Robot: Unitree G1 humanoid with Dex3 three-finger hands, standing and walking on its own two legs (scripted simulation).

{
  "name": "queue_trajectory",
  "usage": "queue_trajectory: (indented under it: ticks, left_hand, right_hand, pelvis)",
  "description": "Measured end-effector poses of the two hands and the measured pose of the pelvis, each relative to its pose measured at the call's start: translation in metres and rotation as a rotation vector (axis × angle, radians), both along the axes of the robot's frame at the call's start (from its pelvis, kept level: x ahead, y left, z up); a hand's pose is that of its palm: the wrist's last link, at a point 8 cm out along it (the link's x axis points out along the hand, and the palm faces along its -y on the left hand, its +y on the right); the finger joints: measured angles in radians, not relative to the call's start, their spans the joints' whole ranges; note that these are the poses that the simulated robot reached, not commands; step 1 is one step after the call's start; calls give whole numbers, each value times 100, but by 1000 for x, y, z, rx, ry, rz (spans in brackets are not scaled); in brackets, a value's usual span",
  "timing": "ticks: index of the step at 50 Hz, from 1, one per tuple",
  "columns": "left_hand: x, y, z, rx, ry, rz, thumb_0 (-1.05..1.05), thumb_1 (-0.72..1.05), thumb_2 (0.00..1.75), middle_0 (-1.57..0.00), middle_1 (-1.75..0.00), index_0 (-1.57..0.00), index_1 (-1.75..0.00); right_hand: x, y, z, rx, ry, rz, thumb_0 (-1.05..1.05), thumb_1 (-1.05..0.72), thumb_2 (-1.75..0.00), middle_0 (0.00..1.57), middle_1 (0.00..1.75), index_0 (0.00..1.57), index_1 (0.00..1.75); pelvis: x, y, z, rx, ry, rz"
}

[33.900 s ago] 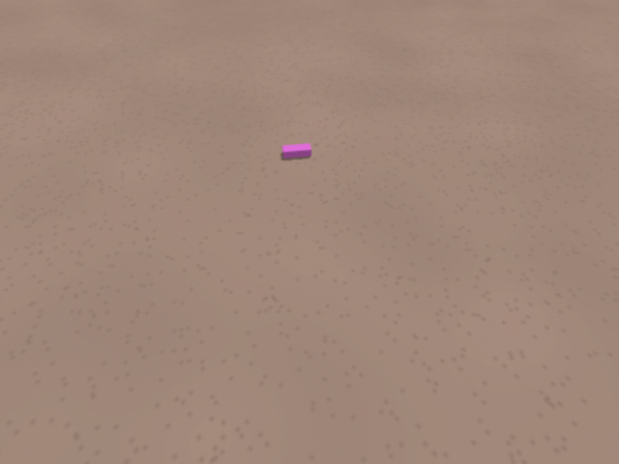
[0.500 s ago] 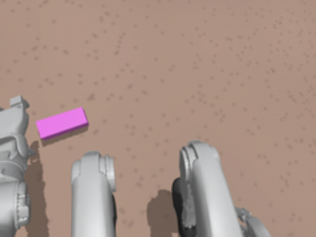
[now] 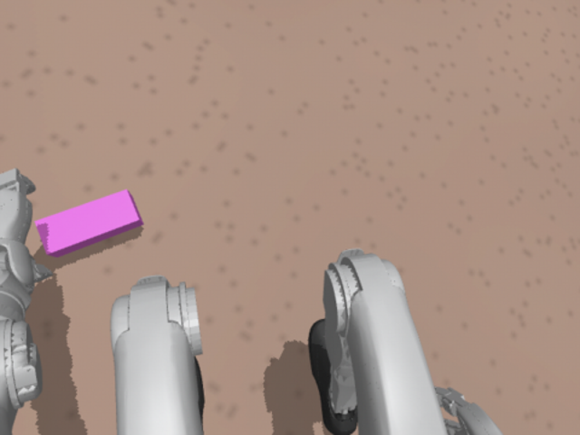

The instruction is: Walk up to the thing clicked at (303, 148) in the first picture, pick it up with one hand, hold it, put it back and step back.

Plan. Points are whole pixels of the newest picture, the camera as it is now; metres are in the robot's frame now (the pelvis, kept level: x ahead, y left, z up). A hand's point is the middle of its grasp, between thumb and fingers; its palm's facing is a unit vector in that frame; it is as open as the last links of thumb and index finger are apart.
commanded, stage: rise first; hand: left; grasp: from above
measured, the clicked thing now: (92, 223) +0.44 +0.29 -0.31
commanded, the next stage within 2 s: approach in 1.76 s
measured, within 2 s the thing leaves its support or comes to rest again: neither
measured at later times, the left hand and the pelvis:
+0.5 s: hand (31, 236) +0.40 +0.34 -0.20, palm faces -0.38 -0.20 -0.90, open 13.5 cm; pelvis +0.00 +0.00 -0.01, yaw -1 degrees
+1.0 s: hand (34, 231) +0.40 +0.33 -0.18, palm faces -0.38 -0.20 -0.90, open 13.8 cm; pelvis +0.00 +0.00 +0.00, yaw -1 degrees
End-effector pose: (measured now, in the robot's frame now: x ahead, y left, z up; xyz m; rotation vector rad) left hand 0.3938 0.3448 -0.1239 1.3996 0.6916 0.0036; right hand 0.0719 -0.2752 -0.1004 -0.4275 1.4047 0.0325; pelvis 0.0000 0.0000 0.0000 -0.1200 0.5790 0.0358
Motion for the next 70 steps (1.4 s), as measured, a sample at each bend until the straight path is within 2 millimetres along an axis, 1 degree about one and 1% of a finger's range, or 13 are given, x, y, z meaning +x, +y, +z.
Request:
queue_trajectory:
  ticks: [5,12,21,30,39,48,58,70]
  left_hand:
    - [2,0,-4,0,-3,0,0,-41,89,-20,-93,-20,-92]
    - [4,0,-11,-1,-6,1,0,-40,88,-21,-92,-21,-91]
    - [7,-3,-14,0,-13,-1,0,-41,89,-22,-89,-21,-90]
    - [13,-10,-12,3,-17,2,0,-43,91,-22,-89,-20,-90]
    - [18,-15,-7,8,-13,5,0,-46,94,-21,-90,-19,-92]
    - [15,-15,-2,3,-16,15,0,-48,95,-20,-91,-18,-93]
    - [10,-12,-2,2,-2,13,0,-49,96,-19,-92,-17,-94]
    - [14,-8,0,10,-23,18,0,-49,96,-19,-92,-16,-94]
  right_hand:
    - [-1,0,-1,-5,6,5,0,-90,-89,20,30,20,29]
    - [-1,4,-2,3,9,10,0,-90,-89,20,30,20,29]
    - [-2,10,-2,13,4,6,0,-90,-89,20,30,20,30]
    - [-7,10,1,22,0,2,0,-90,-89,20,30,20,30]
    - [-18,6,3,30,7,-3,0,-91,-89,20,30,20,30]
    - [-26,6,6,41,18,-10,0,-91,-89,20,30,20,30]
    - [-22,6,6,41,7,1,0,-91,-89,20,30,20,30]
    - [-15,6,6,39,-13,14,0,-91,-89,20,30,20,30]
  pelvis:
    - [0,1,-3,-5,-1,-2]
    - [1,2,-5,-11,-4,-2]
    - [1,4,-6,-19,-3,-2]
    - [0,4,-5,-19,-5,-2]
    - [-2,3,-5,-17,-8,-4]
    - [-3,2,-3,-14,-11,-5]
    - [-4,2,-2,-14,-11,-2]
    - [-4,3,-3,-16,-12,0]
